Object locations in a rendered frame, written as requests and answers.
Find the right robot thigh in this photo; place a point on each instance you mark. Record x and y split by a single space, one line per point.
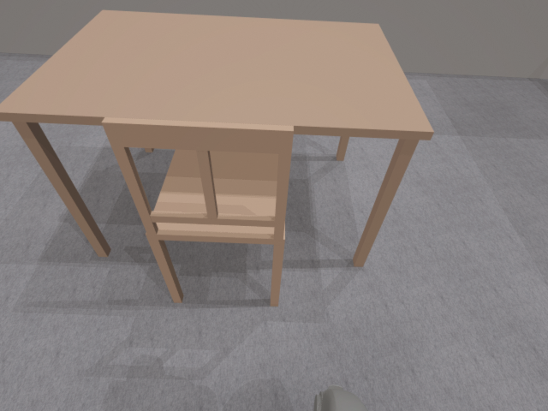
337 400

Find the chair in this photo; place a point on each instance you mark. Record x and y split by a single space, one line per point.
227 182

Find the table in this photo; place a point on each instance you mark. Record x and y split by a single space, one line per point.
322 77

